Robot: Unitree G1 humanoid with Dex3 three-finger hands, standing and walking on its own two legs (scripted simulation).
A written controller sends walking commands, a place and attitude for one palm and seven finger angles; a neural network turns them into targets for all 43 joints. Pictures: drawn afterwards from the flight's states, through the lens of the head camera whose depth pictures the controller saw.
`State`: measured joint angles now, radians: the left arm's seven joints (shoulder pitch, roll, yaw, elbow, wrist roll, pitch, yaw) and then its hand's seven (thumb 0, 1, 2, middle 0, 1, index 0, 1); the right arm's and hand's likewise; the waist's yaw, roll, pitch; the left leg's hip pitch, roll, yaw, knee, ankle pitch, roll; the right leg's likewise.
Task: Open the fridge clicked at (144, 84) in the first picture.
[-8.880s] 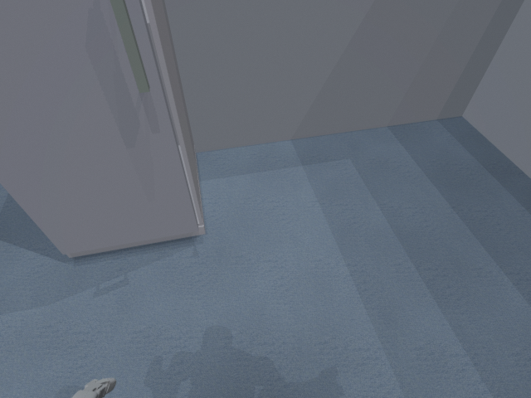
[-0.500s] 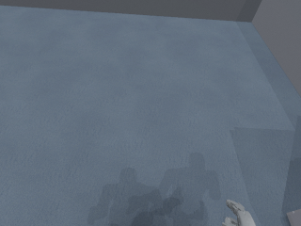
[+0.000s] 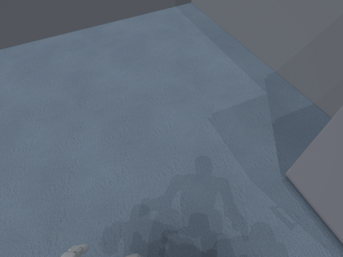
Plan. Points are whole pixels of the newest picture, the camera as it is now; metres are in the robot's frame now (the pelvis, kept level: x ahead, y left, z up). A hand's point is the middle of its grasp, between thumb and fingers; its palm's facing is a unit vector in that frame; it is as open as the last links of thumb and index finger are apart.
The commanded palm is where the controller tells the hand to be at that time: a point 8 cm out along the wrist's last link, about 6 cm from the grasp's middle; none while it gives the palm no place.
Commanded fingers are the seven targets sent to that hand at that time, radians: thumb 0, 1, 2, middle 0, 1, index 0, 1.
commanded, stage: turn to face it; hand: right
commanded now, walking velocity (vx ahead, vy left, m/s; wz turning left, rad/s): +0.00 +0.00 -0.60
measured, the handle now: out of the picture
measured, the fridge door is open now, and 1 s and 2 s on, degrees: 0 0 0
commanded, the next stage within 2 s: take the last steps up to it in 1.78 s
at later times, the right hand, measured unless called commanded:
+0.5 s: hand out of the picture +0.07 -0.23 -0.13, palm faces +0.27 +0.93 -0.25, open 7.4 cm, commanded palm none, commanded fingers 0.00 -0.90 -0.90 0.20 0.30 0.20 0.30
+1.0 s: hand out of the picture -0.12 -0.16 -0.15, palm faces +0.60 +0.76 -0.24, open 7.4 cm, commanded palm none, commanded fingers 0.00 -0.90 -0.90 0.20 0.30 0.20 0.30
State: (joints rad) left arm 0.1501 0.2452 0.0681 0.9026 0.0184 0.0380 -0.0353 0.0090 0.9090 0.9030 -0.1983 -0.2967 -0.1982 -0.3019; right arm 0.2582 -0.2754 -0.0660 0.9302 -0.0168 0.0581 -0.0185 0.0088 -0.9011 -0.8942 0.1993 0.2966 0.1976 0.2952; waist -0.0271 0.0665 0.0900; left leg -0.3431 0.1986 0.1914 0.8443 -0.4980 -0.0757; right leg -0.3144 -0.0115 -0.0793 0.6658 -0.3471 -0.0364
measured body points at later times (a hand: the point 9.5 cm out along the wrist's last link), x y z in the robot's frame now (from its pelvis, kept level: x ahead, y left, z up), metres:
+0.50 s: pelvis -0.02 +0.01 +0.02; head +0.00 +0.00 +0.47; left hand +0.07 +0.25 -0.12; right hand +0.05 -0.27 -0.11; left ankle +0.02 +0.16 -0.68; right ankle +0.01 -0.09 -0.72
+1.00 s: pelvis -0.05 +0.03 +0.01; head -0.02 +0.01 +0.46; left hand +0.17 +0.22 -0.13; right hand -0.15 -0.20 -0.13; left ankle +0.01 +0.15 -0.72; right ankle -0.14 -0.07 -0.69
